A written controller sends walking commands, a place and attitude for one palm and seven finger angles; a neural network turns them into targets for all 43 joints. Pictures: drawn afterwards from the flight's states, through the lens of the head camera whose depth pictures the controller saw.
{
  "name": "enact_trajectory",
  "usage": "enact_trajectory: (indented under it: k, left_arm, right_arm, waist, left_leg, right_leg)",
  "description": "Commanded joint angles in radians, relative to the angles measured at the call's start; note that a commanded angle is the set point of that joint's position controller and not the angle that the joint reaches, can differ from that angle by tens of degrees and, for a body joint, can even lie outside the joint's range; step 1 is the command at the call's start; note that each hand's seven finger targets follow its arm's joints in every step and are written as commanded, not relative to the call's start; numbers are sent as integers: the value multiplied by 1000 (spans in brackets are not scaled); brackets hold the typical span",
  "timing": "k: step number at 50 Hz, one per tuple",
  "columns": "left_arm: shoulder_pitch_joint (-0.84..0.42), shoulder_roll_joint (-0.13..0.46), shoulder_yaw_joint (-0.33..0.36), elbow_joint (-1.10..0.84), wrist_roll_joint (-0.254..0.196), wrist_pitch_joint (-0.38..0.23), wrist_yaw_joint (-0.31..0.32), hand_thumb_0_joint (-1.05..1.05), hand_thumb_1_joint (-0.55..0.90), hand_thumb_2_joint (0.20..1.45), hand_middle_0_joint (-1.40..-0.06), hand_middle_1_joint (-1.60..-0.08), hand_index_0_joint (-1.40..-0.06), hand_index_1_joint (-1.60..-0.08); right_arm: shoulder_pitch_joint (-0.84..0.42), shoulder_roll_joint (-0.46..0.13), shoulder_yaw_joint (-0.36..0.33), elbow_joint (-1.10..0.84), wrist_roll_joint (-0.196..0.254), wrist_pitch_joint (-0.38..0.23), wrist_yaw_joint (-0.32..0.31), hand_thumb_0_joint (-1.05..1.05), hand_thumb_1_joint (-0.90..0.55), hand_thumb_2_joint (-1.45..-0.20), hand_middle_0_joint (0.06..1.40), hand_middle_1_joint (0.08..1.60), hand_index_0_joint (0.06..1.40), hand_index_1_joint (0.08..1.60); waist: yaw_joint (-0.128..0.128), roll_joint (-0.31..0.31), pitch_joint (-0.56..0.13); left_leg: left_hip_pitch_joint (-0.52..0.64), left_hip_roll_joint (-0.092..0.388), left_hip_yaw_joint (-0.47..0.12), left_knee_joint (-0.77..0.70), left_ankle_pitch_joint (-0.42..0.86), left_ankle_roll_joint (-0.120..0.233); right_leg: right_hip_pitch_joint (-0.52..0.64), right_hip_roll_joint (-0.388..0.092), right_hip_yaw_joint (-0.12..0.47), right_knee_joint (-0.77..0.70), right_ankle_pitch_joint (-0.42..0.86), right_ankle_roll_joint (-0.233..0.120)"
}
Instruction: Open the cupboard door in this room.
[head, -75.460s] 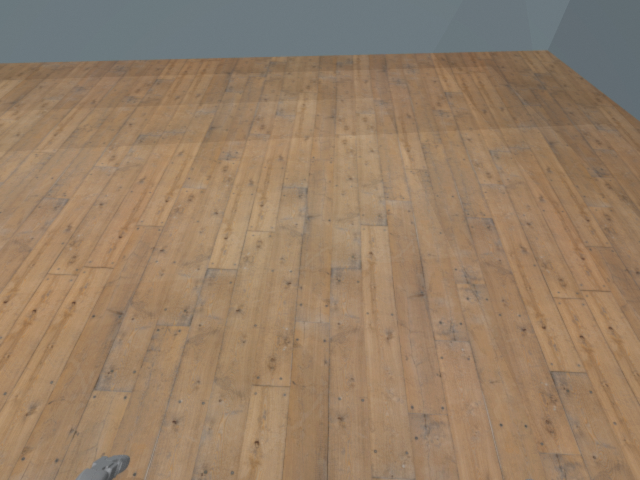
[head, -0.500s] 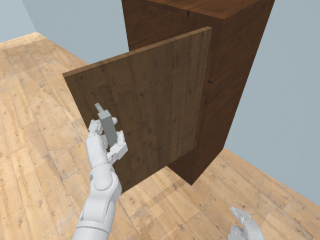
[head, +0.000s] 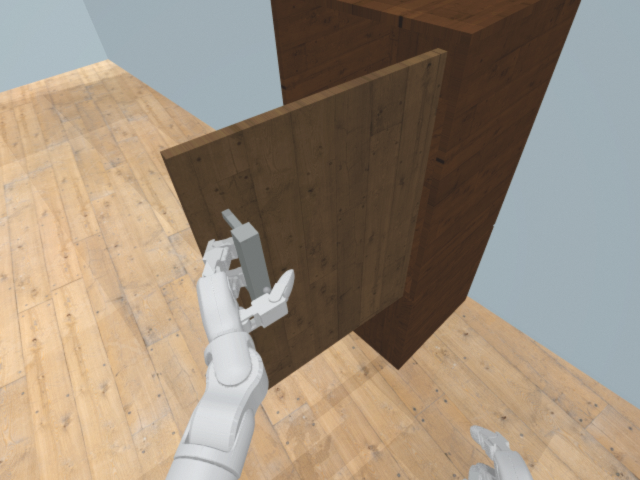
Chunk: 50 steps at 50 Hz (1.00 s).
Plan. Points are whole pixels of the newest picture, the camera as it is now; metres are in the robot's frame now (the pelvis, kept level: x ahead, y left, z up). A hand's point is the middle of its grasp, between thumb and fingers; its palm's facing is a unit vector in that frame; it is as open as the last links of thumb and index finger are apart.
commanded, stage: open thumb and fingers to let go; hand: left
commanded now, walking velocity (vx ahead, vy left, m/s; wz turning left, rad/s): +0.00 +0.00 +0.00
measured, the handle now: (247, 264) +0.37 +0.12 +0.09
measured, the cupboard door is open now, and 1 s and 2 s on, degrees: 83 83 84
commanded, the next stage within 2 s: slide the hand sideways off the handle in 0.50 s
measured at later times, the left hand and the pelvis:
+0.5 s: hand (272, 288) +0.33 +0.08 +0.09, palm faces +0.34 -0.94 -0.01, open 15.1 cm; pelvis -0.02 +0.03 -0.01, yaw -1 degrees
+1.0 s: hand (261, 313) +0.29 +0.09 +0.09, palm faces -0.09 -1.00 +0.02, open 16.3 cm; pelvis -0.03 +0.03 +0.00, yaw -1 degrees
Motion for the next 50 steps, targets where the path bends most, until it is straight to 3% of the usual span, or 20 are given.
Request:
enact_trajectory:
  k: [1,4,6,11,17,24,26,30,31,32,33,34,35,37,39,41,43,46,47,50]
  left_arm:
    - [-319,-6,-18,-209,27,-81,11,0,-290,390,-315,-1222,-315,-1222]
    - [-352,-24,-40,-195,42,-82,22,0,-500,300,-300,-1200,-300,-1200]
    - [-374,-35,-48,-200,52,-85,32,0,-500,300,-300,-1200,-300,-1200]
    - [-374,-56,-66,-184,64,-73,58,0,-500,300,-258,-950,-258,-950]
    - [-456,-77,-77,-106,82,-46,98,0,-500,300,-208,-650,-208,-650]
    - [-495,-86,-70,-82,83,-34,126,0,-500,300,-150,-300,-150,-300]
    - [-479,-79,-54,-74,77,-30,131,0,-500,300,-150,-300,-150,-300]
    - [-541,-111,-86,-52,81,-33,136,0,-500,300,-150,-300,-150,-300]
    - [-485,-40,-276,-40,162,-76,-74,0,-500,300,-150,-300,-150,-300]
    - [-533,35,-200,-100,121,-122,-191,0,-500,300,-150,-300,-150,-300]
    - [-537,84,-170,-117,102,-157,-258,0,-500,300,-150,-300,-150,-300]
    - [-557,95,-177,-149,88,-181,-313,0,-500,300,-150,-300,-150,-300]
    - [-556,84,-194,-130,62,-194,-374,0,-500,300,-150,-300,-150,-300]
    - [-542,65,-211,-83,-34,-193,-504,0,-500,300,-150,-300,-150,-300]
    - [-531,64,-144,-83,-142,-177,-544,0,-500,300,-150,-300,-150,-300]
    - [-494,79,-79,-71,-193,-153,-530,0,-500,300,-150,-300,-150,-300]
    - [-436,84,-49,-81,-193,-144,-495,0,-500,300,-150,-300,-150,-300]
    - [-350,89,-55,-122,-135,-158,-448,0,-500,300,-150,-300,-150,-300]
    - [-322,128,-30,-131,-117,-164,-437,0,-500,300,-150,-300,-150,-300]
    - [-291,135,-52,-208,-78,-180,-429,0,-500,300,-150,-300,-150,-300]
  right_arm:
    - [-122,-75,-20,-150,3,-52,-8,0,-900,-900,200,300,200,300]
    - [-127,-73,-20,-148,2,-53,-4,0,-900,-900,200,300,200,300]
    - [-124,-72,-23,-147,2,-56,-1,0,-900,-900,200,300,200,300]
    - [-123,-71,-25,-150,2,-53,8,0,-900,-900,200,300,200,300]
    - [-135,-72,-19,-136,4,-43,9,0,-900,-900,200,300,200,300]
    - [-138,-66,-20,-133,2,-36,10,0,-900,-900,200,300,200,300]
    - [-135,-66,-21,-133,0,-34,11,0,-900,-900,200,300,200,300]
    - [-137,-66,-18,-124,4,-38,14,0,-900,-900,200,300,200,300]
    - [-54,-95,-17,-96,4,-26,16,0,-900,-900,200,300,200,300]
    - [-43,-99,-27,-134,19,-25,6,0,-900,-900,200,300,200,300]
    - [-47,-94,-22,-148,22,-32,-7,0,-900,-900,200,300,200,300]
    - [-54,-92,-18,-155,28,-41,-16,0,-900,-900,200,300,200,300]
    - [-50,-90,-11,-155,37,-51,-21,0,-900,-900,200,300,200,300]
    - [-57,-100,5,-167,62,-70,-31,0,-900,-900,200,300,200,300]
    - [-88,-100,11,-181,79,-101,-42,0,-900,-900,200,300,200,300]
    - [-101,-105,15,-181,86,-125,-42,0,-900,-900,200,300,200,300]
    - [-98,-103,15,-185,83,-146,-28,0,-900,-900,200,300,200,300]
    - [-80,-105,7,-195,75,-160,-1,0,-900,-900,200,300,200,300]
    - [-76,-110,3,-197,73,-160,7,0,-900,-900,200,300,200,300]
    - [-73,-106,0,-217,67,-164,21,0,-900,-900,200,300,200,300]
  waist:
    - [-10,-159,-165]
    - [-10,-136,-169]
    - [-9,-113,-198]
    - [-4,-110,-216]
    - [-14,-126,-156]
    - [-6,-104,-207]
    - [1,-117,-218]
    - [-19,-107,-171]
    - [-93,-185,-140]
    - [-63,-133,-215]
    - [-41,-112,-251]
    - [-42,-65,-276]
    - [-54,-66,-249]
    - [-70,-58,-183]
    - [-45,-53,-159]
    - [-25,-93,-134]
    - [-2,-100,-135]
    - [9,-121,-138]
    - [18,-115,-141]
    - [10,-96,-152]
  left_leg:
    - [91,-33,13,-13,207,48]
    - [94,-31,12,-14,193,48]
    - [104,-27,11,-9,209,47]
    - [97,-20,5,-6,223,42]
    - [70,-15,-10,-21,153,39]
    - [71,-14,-7,-24,147,36]
    - [69,-14,-2,-23,159,35]
    - [61,-12,-11,-29,112,35]
    - [92,-10,-16,-31,148,52]
    - [112,-14,-7,-26,184,58]
    - [121,-23,-2,-24,197,62]
    - [146,-26,2,-22,202,63]
    - [153,-25,-5,-24,189,63]
    - [151,-23,-17,-38,125,61]
    - [138,-24,-29,-62,47,52]
    - [119,-26,-34,-83,6,47]
    - [118,-23,-38,-95,14,43]
    - [116,-17,-28,-95,59,43]
    - [113,-16,-23,-92,70,43]
    - [121,-13,-12,-82,88,47]
  right_leg:
    - [20,-53,71,-134,411,55]
    - [-8,-40,55,-125,328,42]
    - [-15,-33,46,-106,324,34]
    - [-24,-22,25,-81,309,24]
    - [-69,-13,15,-93,188,18]
    - [-63,-7,11,-81,169,13]
    - [-49,-8,13,-86,180,13]
    - [-87,-7,9,-89,133,14]
    - [-113,-9,39,-81,214,16]
    - [-77,-15,41,-72,271,11]
    - [-45,-17,48,-64,302,11]
    - [-42,-19,52,-65,312,12]
    - [-56,-16,47,-70,299,13]
    - [-80,-7,37,-91,233,13]
    - [-82,3,24,-115,148,16]
    - [-78,7,15,-133,101,20]
    - [-76,6,5,-124,99,22]
    - [-71,5,4,-106,127,23]
    - [-61,5,9,-105,132,20]
    - [-63,2,18,-96,153,21]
